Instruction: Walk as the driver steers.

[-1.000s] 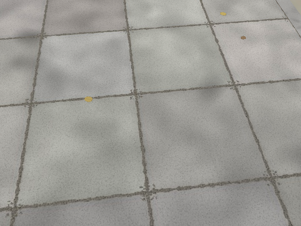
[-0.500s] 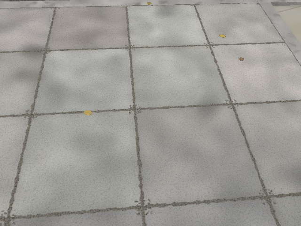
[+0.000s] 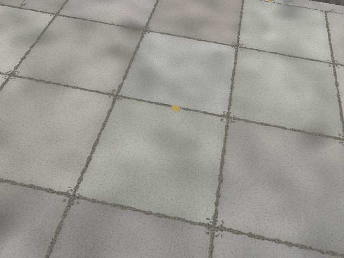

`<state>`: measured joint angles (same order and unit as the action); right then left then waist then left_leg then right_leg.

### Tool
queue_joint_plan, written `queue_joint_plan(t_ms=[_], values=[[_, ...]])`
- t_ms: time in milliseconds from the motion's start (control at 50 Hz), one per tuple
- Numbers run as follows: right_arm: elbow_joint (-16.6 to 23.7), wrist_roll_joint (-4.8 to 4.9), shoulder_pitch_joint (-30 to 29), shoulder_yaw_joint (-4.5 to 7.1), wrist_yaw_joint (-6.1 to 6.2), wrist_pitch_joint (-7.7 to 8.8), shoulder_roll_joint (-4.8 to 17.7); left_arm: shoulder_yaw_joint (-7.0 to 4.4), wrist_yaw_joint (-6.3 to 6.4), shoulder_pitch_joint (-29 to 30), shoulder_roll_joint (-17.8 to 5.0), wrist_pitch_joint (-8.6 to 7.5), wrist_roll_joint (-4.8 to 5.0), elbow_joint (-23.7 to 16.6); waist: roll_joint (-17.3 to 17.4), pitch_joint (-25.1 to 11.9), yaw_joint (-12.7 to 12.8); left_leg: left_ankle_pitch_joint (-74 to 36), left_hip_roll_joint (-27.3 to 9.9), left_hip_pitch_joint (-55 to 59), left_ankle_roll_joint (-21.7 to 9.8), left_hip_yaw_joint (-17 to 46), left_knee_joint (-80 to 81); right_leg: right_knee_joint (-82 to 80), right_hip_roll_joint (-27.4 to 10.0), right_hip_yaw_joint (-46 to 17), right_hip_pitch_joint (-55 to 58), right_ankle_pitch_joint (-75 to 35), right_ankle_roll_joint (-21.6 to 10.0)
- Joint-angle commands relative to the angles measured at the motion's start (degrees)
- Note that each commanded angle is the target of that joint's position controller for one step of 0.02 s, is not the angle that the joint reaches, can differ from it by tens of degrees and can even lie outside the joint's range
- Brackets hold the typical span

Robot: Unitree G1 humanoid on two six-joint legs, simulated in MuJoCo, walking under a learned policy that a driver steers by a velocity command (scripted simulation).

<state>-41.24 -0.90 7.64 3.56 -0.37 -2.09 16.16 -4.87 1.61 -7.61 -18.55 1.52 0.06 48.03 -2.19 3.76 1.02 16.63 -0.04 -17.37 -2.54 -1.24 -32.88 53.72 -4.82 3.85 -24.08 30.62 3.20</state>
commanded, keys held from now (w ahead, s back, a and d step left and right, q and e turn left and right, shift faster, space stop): no key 0.16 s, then e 0.50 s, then w+e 0.10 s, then w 0.22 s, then w+q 0.02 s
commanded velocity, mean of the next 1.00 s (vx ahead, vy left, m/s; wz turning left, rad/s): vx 0.08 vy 0.00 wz -0.24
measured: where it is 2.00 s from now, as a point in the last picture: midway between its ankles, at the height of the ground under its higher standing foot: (218, 235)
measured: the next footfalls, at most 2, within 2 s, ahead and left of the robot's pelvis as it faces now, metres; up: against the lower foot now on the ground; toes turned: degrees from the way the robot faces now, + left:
right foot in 0.30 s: +0.04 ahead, -0.14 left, +0.00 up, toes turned -1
right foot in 0.92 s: +0.00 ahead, -0.16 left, +0.00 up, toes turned -23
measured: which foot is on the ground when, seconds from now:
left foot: down 0.00-0.92, up 0.94-1.00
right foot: up 0.00-0.28, down 0.30-0.54, up 0.56-0.90, down 0.92-1.00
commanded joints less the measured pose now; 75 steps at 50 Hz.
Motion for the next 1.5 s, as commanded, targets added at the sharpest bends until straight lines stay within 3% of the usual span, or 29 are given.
queue_joint_plan(t_ms=[20,100,260,300,340,460,520,560,580,620,680,780,860,900,920,940,960,980,1040,1140,1240,1320,1360,1380,1400,1420,1440,1460,1500], values=[[3.03,0.16,-1.21,2.13,0.65,2.6,9.17,-1.65,1.09,1.78,-5.98,-0.05,0.24,-2.98,8.62,-6.92,-1.37,-20.42,-15.02,10.01,-10.63,16.4,14.93,10.81,0.05,-5.97,-10.78,-2.63,-0.05],[1.75,-0.09,-2.91,0.3,1.58,3.42,5.07,-1.46,1.31,-1.84,-4.29,-0.15,0.11,-1.04,9.12,-8.09,0.66,-23.2,-11.9,8.53,-9.68,11.33,15.68,6.12,0.74,-6.31,-4.15,-11.64,1.1],[-2.67,0.12,-2.96,0.31,1.59,2.93,6.69,-0.04,0.07,-0.64,-3.71,-0.72,0.61,-0.34,9.02,-4.22,-0.85,-9.87,-11.81,6.03,-9.22,11.33,15.16,-20.69,1.61,-3.17,8.46,-12.96,0.18],[-3.81,0.9,-0.94,0.83,2.02,2.66,7.87,-0.11,-0.15,-0.93,-5.29,-1.04,-0.06,-0.76,6.47,-3.8,-0.22,-10.11,-10.53,6.41,-6.33,10.19,12.88,-28.21,1.53,-4.01,11.09,-24.56,-1.71],[-3.12,-0.2,1.77,1.46,2.52,2.83,7.89,-1.24,-0.04,-0.47,-10.1,-1.03,0.66,-1.13,-2.6,-6.04,-3.7,-7.18,-4.36,5.94,-2.31,4.27,7.85,-24.26,-1.81,-9.25,11.85,-40.54,-5.58],[-0.8,0.37,-1.73,1.9,3.45,0.97,3.47,-1.46,0.44,-0.3,-8.42,-1.61,0.3,-2.82,-9.24,-5.62,-1.77,0.32,1.96,2.54,0.2,-0.84,-3.13,-31.6,-6.83,-24.86,6.93,-27.93,-13.1],[-1.45,0.24,2.15,3.02,2.88,1.59,6.01,-1.23,0.63,2.39,-6.98,-1.32,0.97,-5.04,-2.25,-6.65,-2.99,-2.63,-3.12,9.99,-2.25,3.48,4.82,-25.16,-1.99,-20.06,-0.56,-23.19,-8.73],[-1.84,-0.54,4.22,3.96,2.75,1.76,9.99,-0.54,0.58,1.58,-3.87,-0.7,1.17,-6.43,16.16,-6.95,-2.9,-15.08,-21.51,15.48,-11.51,20.51,16.18,-3.83,6.53,-5.81,-10.88,-1.09,-2.25],[-0.66,-1.08,4.15,2.98,2.8,2.47,8.01,-1.66,0.42,1.04,-6.5,-0.42,0.6,-6.24,12.64,-7.63,-2.86,-22.91,-26.01,14.95,-15.71,23.24,16.56,9.64,3.8,-8.34,-13.08,6.89,-1.17],[1.13,-0.62,-1.3,2.53,2.96,3.41,7.56,-2.35,0.18,-0.98,-6.25,0.76,1.62,-5.11,5.56,-5.45,0.21,-23.31,-22.12,11.43,-13.21,13.9,16.12,15.93,1.75,-9.91,-12.65,1.17,-0.68],[0.42,-0.29,-0.01,2.77,3.68,3.2,8.47,-1.34,-0.45,1.36,-3.56,1.5,1.53,-6.24,7.53,-4.6,-1.7,-14.36,-17.09,11.28,-10.3,3.99,18.42,9.46,0.47,-5.66,-11.53,-7.61,1.25],[-0.99,1.09,4.92,3.93,3.25,3.68,11.5,0.14,-2.98,7.66,-1.69,0.47,1.41,-10.76,8.6,-4.83,-5.09,6.08,-18.63,13.44,-9.46,1.99,22.95,-7.15,0.02,-1.63,-5.94,-6.45,-0.64],[-2.29,2.91,4.04,4.07,0.76,4.3,12.01,-0.04,-3.46,1.98,-2.32,-0.5,1.3,-8.01,8.59,-3.33,-1.64,8.73,-18.3,7.96,-8.52,-0.8,21.2,-21.67,2.93,2.37,7.2,-10.29,-4.82],[-3.28,3.02,3.67,2.81,-0.15,4.53,8.46,-0.94,-2.88,-7.39,-3.85,-0.59,1.12,-3.39,5.94,-4.85,2.18,7.79,-15.38,-0.44,-5.74,-5.43,12.43,-28.2,5.88,3.89,22.51,-13.21,-7.1],[-3.08,1.67,2.15,1.28,-0.62,4.97,4.43,-2.23,-2.35,-14.18,-6.71,-0.83,1.42,-1.61,-0.18,-7.59,5.43,4.91,-11.43,-8.01,-2.21,-10.13,-2.48,-30.68,0.46,-5.25,32.88,-13.55,-9.6],[1.67,0.29,-1.59,0.35,-0.77,5.98,1.87,-3.49,-1.85,-17.34,-14.51,-1.61,0.76,-2.38,-14.53,-8.91,5.72,17.43,-3.24,-27.74,3.23,-11.01,-24.78,-36.37,-14.74,-32.96,40.82,-9.16,-18.76],[2.05,2.18,-3.65,1.59,-0.76,6.91,6.52,-2.83,-2.31,-15.43,-12.42,-3.23,0.6,-3.52,-6.1,-7.56,6.51,19.14,-3.09,-33.87,3.53,-0.84,-34.34,-41.96,-19.35,-40.66,36.2,-4.07,-24.46],[2.33,3.73,-3.61,2.0,-1.17,7.28,8.02,-1.79,-2.43,-11.85,-9.41,-4.39,0.9,-4.17,-6.44,-3.14,4.39,13.41,-5.78,-36.9,2.35,1.66,-35.71,-43.01,-17.55,-35.12,33.76,-2.82,-22.8],[-0.86,2.22,0.0,2.33,-1.34,7.15,8.51,0.01,-2.09,-5.23,-3.85,-5.49,0.32,-5.19,-5.13,0.76,0.38,-1.47,-9.13,-31.75,1.84,3.0,-30.22,-44.94,-10.9,-18.39,26.15,-16.82,-15.91],[-0.91,2.67,-1.15,0.8,-1.61,6.41,3.95,-0.29,-0.98,-7.73,-4.59,-6.68,-0.99,-4.55,-1.22,0.7,0.92,-15.55,-5.36,-26.19,3.19,4.01,-17.91,-47.06,-7.13,-3.51,21.99,-32.84,-13.12],[2.91,2.33,-9.3,-0.73,-3.09,6.65,1.7,-0.62,-0.47,-11.99,-5.88,-7.05,0.06,-2.7,-0.91,3.73,3.77,-22.24,-3.52,-22.42,1.02,-0.22,-2.97,-48.86,-8.62,2.38,23.92,-36.05,-11.85],[5.05,2.51,-9.08,-0.08,-4.43,6.64,3.62,-1.17,0.09,-12.23,-7.91,-5.6,0.3,-2.55,-3.05,-0.04,1.32,-14.75,0.29,-18.61,-2.69,-3.84,-0.33,-39.07,-10.36,5.39,32.59,-64.16,-10.03],[3.96,2.75,-1.16,1.68,-4.23,5.97,6.99,-1.49,0.8,-12.09,-9.42,-4.29,0.05,-3.09,-5.35,-6.34,-3.44,-8.58,4.15,-8.56,-5.34,-6.18,-1.62,-25.43,-10.06,6.29,34.12,-81.32,-8.79],[2.23,2.81,7.04,3.15,-3.6,5.71,9.66,-1.44,1.05,-11.26,-9.73,-3.94,0.25,-3.44,-4.28,-10.63,-8.13,-10.54,5.81,4.43,-7.49,-5.8,1.32,-13.64,-8.68,7.23,28.52,-80.29,-7.48],[0.83,2.67,15.45,4.56,-2.35,4.9,13.11,-0.83,1.19,-11.72,-8.72,-4.49,-0.34,-4.47,0.47,-15.71,-11.78,-9.33,-0.21,22.55,-10.4,4.78,1.75,2.92,-6.39,6.58,14.03,-62.31,-5.56],[1.11,2.62,14.73,5.1,-2.1,5.27,17.48,2.09,-0.42,-18.92,0.88,-6.28,-1.27,-7.01,16.13,-22.19,-3.86,1.83,-16.67,42.78,-22.47,38.85,5.45,25.15,6.43,0.78,-12.59,-0.36,-1.84],[1.75,2.18,16.72,3.91,-1.86,5.55,12.99,1.47,-1.42,-11.57,-4.08,-8.91,0.84,-7.77,9.77,-26.87,-8.86,7.47,-18.29,43.66,-22.72,48.94,14.38,30.94,7.18,-11.12,-18.17,1.72,-3.12],[1.53,1.9,13.97,3.37,-1.71,5.99,10.89,0.83,-1.92,-5.86,-6.41,-10.1,2.83,-9.99,7.1,-17.3,-8.95,4.31,-16.9,36.8,-19.35,40.23,16.6,28.87,4.01,-11.39,-22.19,-3.51,-4.45],[3.21,2.08,6.05,2.42,-1.63,6.42,8.02,0.87,-1.26,-4.74,-5.75,-10.68,0.66,-10.24,-0.53,-7.64,-3.18,-6.72,-12.04,18.41,-16.31,28.91,18.1,18.34,-0.21,-10.18,-17.12,-9.88,-4.41]])
Keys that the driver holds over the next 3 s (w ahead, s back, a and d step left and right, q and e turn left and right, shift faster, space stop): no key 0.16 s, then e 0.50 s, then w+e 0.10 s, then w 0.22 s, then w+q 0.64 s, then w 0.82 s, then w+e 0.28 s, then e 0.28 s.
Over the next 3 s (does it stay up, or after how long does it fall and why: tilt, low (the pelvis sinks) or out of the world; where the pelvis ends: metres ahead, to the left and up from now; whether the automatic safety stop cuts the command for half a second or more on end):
stays up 1.06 -0.18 -0.01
